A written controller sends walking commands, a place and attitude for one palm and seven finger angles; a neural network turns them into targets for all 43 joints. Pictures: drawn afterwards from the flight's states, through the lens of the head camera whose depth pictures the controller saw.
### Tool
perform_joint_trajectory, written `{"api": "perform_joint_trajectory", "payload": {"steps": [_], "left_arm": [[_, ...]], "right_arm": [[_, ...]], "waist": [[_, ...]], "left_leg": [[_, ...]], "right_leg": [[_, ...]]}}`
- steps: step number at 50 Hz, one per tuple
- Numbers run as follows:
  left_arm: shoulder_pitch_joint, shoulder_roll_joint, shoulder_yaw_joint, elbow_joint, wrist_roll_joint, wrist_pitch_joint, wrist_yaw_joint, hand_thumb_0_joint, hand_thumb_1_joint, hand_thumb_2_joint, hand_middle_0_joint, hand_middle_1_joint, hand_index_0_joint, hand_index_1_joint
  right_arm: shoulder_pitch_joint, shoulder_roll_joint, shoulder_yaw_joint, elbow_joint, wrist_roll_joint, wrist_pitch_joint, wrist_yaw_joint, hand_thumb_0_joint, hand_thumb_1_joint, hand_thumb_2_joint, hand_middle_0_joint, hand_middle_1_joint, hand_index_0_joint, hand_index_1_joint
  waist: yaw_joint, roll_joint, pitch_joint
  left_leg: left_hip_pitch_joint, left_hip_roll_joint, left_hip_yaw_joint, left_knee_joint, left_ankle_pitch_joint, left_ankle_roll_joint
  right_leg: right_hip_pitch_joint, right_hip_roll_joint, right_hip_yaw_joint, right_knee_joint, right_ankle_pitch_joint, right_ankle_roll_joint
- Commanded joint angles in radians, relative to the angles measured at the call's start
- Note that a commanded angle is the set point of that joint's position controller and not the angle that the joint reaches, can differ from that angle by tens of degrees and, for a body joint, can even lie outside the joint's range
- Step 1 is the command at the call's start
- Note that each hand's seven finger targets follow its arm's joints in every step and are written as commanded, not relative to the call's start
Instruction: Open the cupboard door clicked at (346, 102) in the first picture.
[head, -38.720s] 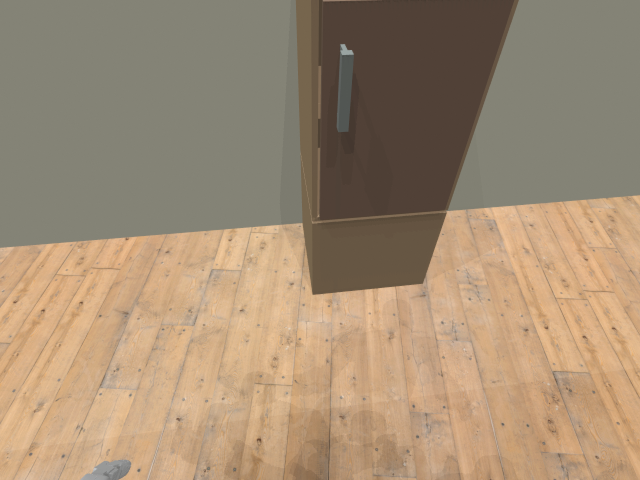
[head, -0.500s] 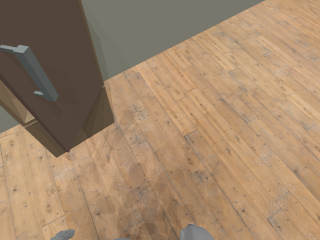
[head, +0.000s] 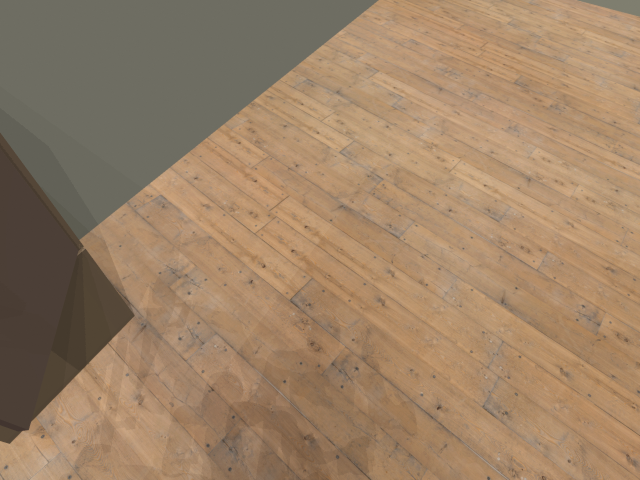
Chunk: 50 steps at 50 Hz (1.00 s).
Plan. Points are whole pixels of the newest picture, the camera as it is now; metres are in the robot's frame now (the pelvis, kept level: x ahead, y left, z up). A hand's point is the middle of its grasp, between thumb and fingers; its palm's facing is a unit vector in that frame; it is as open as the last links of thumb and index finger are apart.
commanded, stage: walk to a spot facing it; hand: left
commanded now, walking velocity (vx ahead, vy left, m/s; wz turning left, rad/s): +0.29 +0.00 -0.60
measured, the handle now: out of the picture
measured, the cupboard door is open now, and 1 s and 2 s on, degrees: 38 38 38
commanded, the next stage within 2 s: turn to face it in 1.30 s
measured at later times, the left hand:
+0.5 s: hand (301, 319) +0.39 +0.05 -0.17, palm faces -0.35 -0.92 -0.19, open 7.4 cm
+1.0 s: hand (318, 292) +0.45 +0.02 -0.18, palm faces -0.37 -0.92 -0.16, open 7.4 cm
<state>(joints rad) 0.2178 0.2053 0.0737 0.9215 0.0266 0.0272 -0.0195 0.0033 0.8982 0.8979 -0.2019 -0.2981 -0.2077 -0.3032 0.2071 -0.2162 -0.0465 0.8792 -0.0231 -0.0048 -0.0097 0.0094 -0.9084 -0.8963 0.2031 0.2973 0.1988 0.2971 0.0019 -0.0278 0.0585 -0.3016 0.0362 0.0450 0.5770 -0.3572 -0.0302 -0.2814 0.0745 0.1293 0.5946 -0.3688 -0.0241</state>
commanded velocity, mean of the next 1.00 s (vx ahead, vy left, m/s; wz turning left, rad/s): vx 0.35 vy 0.00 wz -0.39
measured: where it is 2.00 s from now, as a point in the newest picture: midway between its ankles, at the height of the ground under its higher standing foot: (432, 311)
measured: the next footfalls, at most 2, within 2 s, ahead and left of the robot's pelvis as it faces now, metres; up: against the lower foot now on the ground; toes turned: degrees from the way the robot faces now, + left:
right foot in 0.44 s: +0.25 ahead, -0.16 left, +0.00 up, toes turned -24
left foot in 0.96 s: +0.60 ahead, -0.13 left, +0.00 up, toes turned -23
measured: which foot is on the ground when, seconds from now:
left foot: down 0.00-0.46, up 0.48-0.94, down 0.96-1.00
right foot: down 0.00-0.00, up 0.02-0.42, down 0.44-0.96, up 0.98-1.00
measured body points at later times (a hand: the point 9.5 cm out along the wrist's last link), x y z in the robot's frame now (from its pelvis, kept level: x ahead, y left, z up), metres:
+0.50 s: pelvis +0.18 -0.08 -0.02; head +0.24 -0.09 +0.43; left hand +0.41 +0.10 -0.15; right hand +0.00 -0.25 -0.15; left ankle +0.04 +0.11 -0.65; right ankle +0.22 -0.15 -0.73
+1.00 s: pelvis +0.45 -0.16 -0.01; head +0.49 -0.17 +0.43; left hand +0.48 +0.07 -0.17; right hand +0.49 -0.43 -0.14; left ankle +0.57 -0.12 -0.73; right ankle +0.24 -0.15 -0.67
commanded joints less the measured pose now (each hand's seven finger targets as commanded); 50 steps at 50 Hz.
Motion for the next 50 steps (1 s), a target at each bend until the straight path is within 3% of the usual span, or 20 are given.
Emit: {"api": "perform_joint_trajectory", "payload": {"steps": [1,2,4,6,16,19,21,22,23,24,25,29,34,41,43,45,46,47,48,50], "left_arm": [[-0.199,0.102,0.029,-0.168,-0.002,-0.041,-0.020,0.000,0.900,0.900,-0.200,-0.300,-0.200,-0.300],[-0.166,0.104,0.039,-0.142,0.009,-0.044,-0.031,0.000,0.900,0.900,-0.200,-0.300,-0.200,-0.300],[-0.126,0.073,0.033,-0.100,0.013,-0.037,-0.046,0.000,0.900,0.900,-0.200,-0.300,-0.200,-0.300],[-0.124,0.043,0.020,-0.093,0.006,-0.028,-0.050,0.000,0.900,0.900,-0.200,-0.300,-0.200,-0.300],[-0.306,0.006,-0.011,-0.123,0.000,-0.029,-0.057,0.000,0.900,0.900,-0.200,-0.300,-0.200,-0.300],[-0.147,0.051,0.005,-0.081,-0.003,-0.039,-0.044,0.000,0.900,0.900,-0.200,-0.300,-0.200,-0.300],[0.169,0.126,0.037,0.015,0.001,-0.055,-0.031,0.000,0.900,0.900,-0.200,-0.300,-0.200,-0.300],[0.284,0.249,0.070,0.042,0.002,-0.064,-0.015,0.000,0.900,0.900,-0.200,-0.300,-0.200,-0.300],[0.282,0.317,0.078,0.046,-0.025,-0.059,-0.003,0.000,0.900,0.900,-0.200,-0.300,-0.200,-0.300],[0.193,0.290,0.074,0.022,-0.030,-0.051,0.011,0.000,0.900,0.900,-0.200,-0.300,-0.200,-0.300],[0.097,0.223,0.048,0.002,-0.027,-0.055,0.017,0.000,0.900,0.900,-0.200,-0.300,-0.200,-0.300],[-0.003,0.122,0.012,-0.001,-0.009,-0.096,0.018,0.000,0.900,0.900,-0.200,-0.300,-0.200,-0.300],[0.095,0.090,0.019,0.050,-0.014,-0.118,0.015,0.000,0.900,0.900,-0.200,-0.300,-0.200,-0.300],[0.241,0.075,-0.002,0.113,-0.011,-0.119,0.037,0.000,0.900,0.900,-0.200,-0.300,-0.200,-0.300],[0.247,0.088,-0.004,0.121,-0.010,-0.119,0.041,0.000,0.900,0.900,-0.200,-0.300,-0.200,-0.300],[0.207,0.122,0.005,0.119,-0.014,-0.124,0.044,0.000,0.900,0.900,-0.200,-0.300,-0.200,-0.300],[0.194,0.121,0.006,0.117,-0.020,-0.124,0.044,0.000,0.900,0.900,-0.200,-0.300,-0.200,-0.300],[0.191,0.095,0.005,0.096,-0.031,-0.127,0.036,0.000,0.900,0.900,-0.200,-0.300,-0.200,-0.300],[0.249,0.030,-0.013,0.079,-0.046,-0.132,0.023,0.000,0.900,0.900,-0.200,-0.300,-0.200,-0.300],[0.127,0.051,-0.008,0.049,-0.022,-0.121,0.026,0.000,0.900,0.900,-0.200,-0.300,-0.200,-0.300]], "right_arm": [[0.281,-0.264,-0.053,0.000,-0.019,-0.037,-0.032,0.000,-0.900,-0.900,0.200,0.300,0.200,0.300],[0.218,-0.205,-0.037,-0.019,-0.023,-0.045,-0.024,0.000,-0.900,-0.900,0.200,0.300,0.200,0.300],[0.156,-0.142,-0.014,-0.023,-0.014,-0.055,-0.028,0.000,-0.900,-0.900,0.200,0.300,0.200,0.300],[0.215,-0.112,-0.005,0.004,-0.009,-0.064,-0.033,0.000,-0.900,-0.900,0.200,0.300,0.200,0.300],[0.364,-0.110,0.004,0.088,-0.019,-0.062,-0.030,0.000,-0.900,-0.900,0.200,0.300,0.200,0.300],[0.325,-0.159,-0.008,0.086,-0.013,-0.058,-0.027,0.000,-0.900,-0.900,0.200,0.300,0.200,0.300],[0.206,-0.182,-0.009,0.052,0.008,-0.061,-0.017,0.000,-0.900,-0.900,0.200,0.300,0.200,0.300],[0.214,-0.101,0.002,0.021,0.031,-0.063,-0.007,0.000,-0.900,-0.900,0.200,0.300,0.200,0.300],[0.168,-0.075,0.001,-0.012,0.037,-0.060,-0.010,0.000,-0.900,-0.900,0.200,0.300,0.200,0.300],[0.117,-0.096,-0.011,-0.014,0.027,-0.053,-0.010,0.000,-0.900,-0.900,0.200,0.300,0.200,0.300],[0.110,-0.080,-0.020,-0.001,0.018,-0.053,-0.008,0.000,-0.900,-0.900,0.200,0.300,0.200,0.300],[0.183,-0.015,-0.012,0.065,-0.003,-0.017,0.000,0.000,-0.900,-0.900,0.200,0.300,0.200,0.300],[0.074,-0.012,-0.016,0.036,-0.001,-0.021,0.010,0.000,-0.900,-0.900,0.200,0.300,0.200,0.300],[-0.212,-0.013,-0.005,-0.034,0.008,-0.043,0.028,0.000,-0.900,-0.900,0.200,0.300,0.200,0.300],[-0.216,-0.011,-0.004,-0.031,0.008,-0.048,0.028,0.000,-0.900,-0.900,0.200,0.300,0.200,0.300],[-0.054,-0.040,-0.016,0.025,0.002,-0.057,0.015,0.000,-0.900,-0.900,0.200,0.300,0.200,0.300],[0.091,-0.076,-0.027,0.072,-0.005,-0.061,0.006,0.000,-0.900,-0.900,0.200,0.300,0.200,0.300],[0.249,-0.168,-0.051,0.109,-0.020,-0.065,-0.004,0.000,-0.900,-0.900,0.200,0.300,0.200,0.300],[0.341,-0.244,-0.066,0.121,-0.028,-0.065,-0.010,0.000,-0.900,-0.900,0.200,0.300,0.200,0.300],[0.199,-0.193,-0.053,0.087,-0.006,-0.055,-0.011,0.000,-0.900,-0.900,0.200,0.300,0.200,0.300]], "waist": [[-0.125,0.216,0.006],[-0.077,0.136,0.033],[-0.030,0.171,0.042],[-0.036,0.171,0.019],[-0.078,0.195,0.051],[0.006,0.196,-0.042],[0.175,0.144,-0.179],[0.210,-0.122,-0.291],[0.175,-0.214,-0.317],[0.137,-0.068,-0.153],[0.082,-0.038,-0.045],[-0.044,-0.031,-0.007],[-0.020,-0.066,-0.071],[0.049,-0.106,0.014],[0.032,-0.112,0.009],[-0.057,-0.084,-0.056],[-0.119,-0.067,-0.126],[-0.180,0.056,-0.233],[-0.158,0.277,-0.378],[-0.099,0.129,-0.119]], "left_leg": [[0.318,0.505,-0.570,-0.444,-0.259,0.204],[0.250,0.420,-0.469,-0.436,-0.180,0.174],[0.235,0.323,-0.218,-0.379,0.094,0.102],[0.304,0.275,-0.063,-0.325,0.417,0.071],[0.385,0.289,0.176,-0.284,0.714,0.097],[0.374,0.312,0.216,-0.085,1.111,0.085],[0.140,0.260,0.260,0.281,0.997,0.030],[-0.207,0.100,0.244,0.644,0.164,-0.015],[-0.393,0.019,0.088,0.926,-0.263,-0.023],[-0.444,0.078,-0.046,0.943,-0.149,0.002],[-0.409,0.131,-0.055,0.880,-0.032,-0.001],[-0.227,0.131,-0.037,0.635,0.071,-0.025],[-0.335,0.102,-0.020,0.460,0.165,-0.040],[-0.401,0.044,0.037,0.220,0.155,-0.010],[-0.281,-0.004,0.074,0.117,0.121,0.012],[-0.043,-0.071,0.111,0.004,0.164,0.041],[0.207,-0.053,0.086,-0.051,0.255,0.069],[0.470,0.149,-0.172,-0.046,0.323,0.156],[0.661,0.448,-0.542,-0.149,0.440,0.300],[0.349,0.451,-0.519,-0.304,0.166,0.308]], "right_leg": [[-0.522,-0.099,-0.052,0.493,-0.184,0.007],[-0.485,-0.110,-0.065,0.551,-0.076,0.013],[-0.470,-0.146,-0.110,0.606,0.052,0.029],[-0.479,-0.139,-0.142,0.609,0.098,0.037],[-0.377,-0.107,-0.282,0.178,0.141,-0.008],[-0.111,-0.024,-0.332,0.099,0.057,-0.068],[0.359,-0.031,-0.285,-0.012,0.172,-0.118],[0.649,-0.320,0.152,-0.102,0.175,-0.231],[0.647,-0.493,0.527,-0.265,0.233,-0.296],[0.488,-0.487,0.464,-0.322,0.117,-0.285],[0.278,-0.446,0.333,-0.346,0.085,-0.233],[0.009,-0.292,0.059,-0.378,0.337,-0.145],[0.201,-0.239,0.018,-0.336,0.555,-0.145],[0.402,-0.262,0.043,-0.288,0.907,-0.132],[0.382,-0.266,0.036,-0.243,1.032,-0.127],[0.341,-0.246,-0.008,-0.089,1.182,-0.103],[0.206,-0.222,-0.019,0.078,1.098,-0.073],[-0.030,-0.132,-0.067,0.328,0.766,-0.031],[-0.233,-0.005,-0.132,0.720,-0.070,-0.014],[-0.359,-0.111,-0.071,0.864,-0.086,-0.024]]}}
